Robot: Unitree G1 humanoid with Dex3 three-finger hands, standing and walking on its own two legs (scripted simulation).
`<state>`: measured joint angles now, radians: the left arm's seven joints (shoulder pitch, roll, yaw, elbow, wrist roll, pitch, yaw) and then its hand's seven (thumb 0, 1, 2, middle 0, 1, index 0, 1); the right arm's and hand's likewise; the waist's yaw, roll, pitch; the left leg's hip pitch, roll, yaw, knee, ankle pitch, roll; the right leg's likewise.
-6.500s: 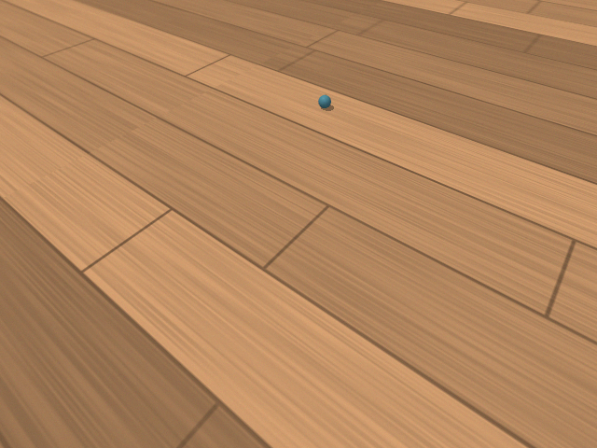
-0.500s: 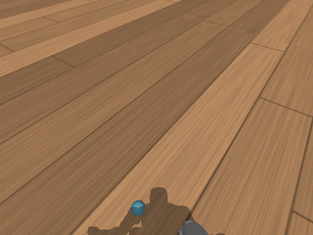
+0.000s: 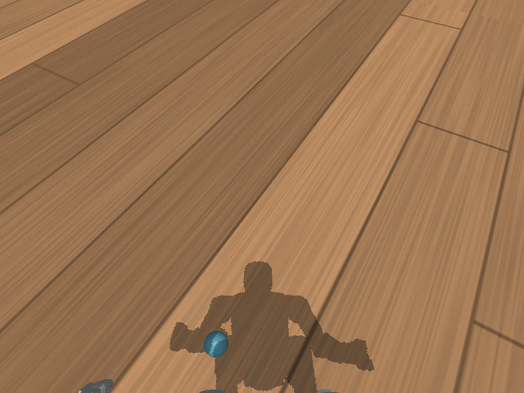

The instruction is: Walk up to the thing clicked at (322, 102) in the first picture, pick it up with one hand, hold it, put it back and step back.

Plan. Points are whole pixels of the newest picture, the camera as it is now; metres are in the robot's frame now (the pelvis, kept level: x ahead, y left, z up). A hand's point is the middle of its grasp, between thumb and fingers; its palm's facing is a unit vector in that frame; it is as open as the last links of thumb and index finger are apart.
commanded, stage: walk up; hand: left
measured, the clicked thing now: (216, 343) +0.37 +0.18 -0.71
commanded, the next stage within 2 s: none
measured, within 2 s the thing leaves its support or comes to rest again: neither
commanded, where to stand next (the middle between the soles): +0.06 -0.03 m, yaw +3 degrees
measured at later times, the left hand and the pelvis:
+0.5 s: hand out of the picture +0.08 +0.25 -0.14, palm faces -0.02 -0.92 -0.39, open 7.4 cm; pelvis +0.00 -0.02 +0.00, yaw +1 degrees
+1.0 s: hand out of the picture +0.09 +0.25 -0.14, palm faces +0.01 -0.95 -0.32, open 7.4 cm; pelvis +0.00 -0.01 +0.02, yaw +2 degrees
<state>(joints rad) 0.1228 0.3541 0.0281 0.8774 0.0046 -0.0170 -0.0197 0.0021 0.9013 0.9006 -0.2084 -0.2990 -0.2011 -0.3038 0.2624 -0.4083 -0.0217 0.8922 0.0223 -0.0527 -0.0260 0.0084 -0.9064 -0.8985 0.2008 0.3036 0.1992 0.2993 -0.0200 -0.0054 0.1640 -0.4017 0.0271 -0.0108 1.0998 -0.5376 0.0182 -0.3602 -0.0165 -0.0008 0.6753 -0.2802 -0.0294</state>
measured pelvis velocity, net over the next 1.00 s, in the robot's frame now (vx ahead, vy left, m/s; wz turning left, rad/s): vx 0.00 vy -0.01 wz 0.03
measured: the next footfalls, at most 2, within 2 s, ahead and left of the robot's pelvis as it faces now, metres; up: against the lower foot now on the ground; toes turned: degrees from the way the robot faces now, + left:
left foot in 0.10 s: +0.10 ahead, +0.13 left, +0.00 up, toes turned +2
left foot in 1.96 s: -0.01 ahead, +0.10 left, +0.00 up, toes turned +8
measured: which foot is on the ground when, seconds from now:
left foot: up 0.00-0.08, down 0.10-1.00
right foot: down 0.00-1.00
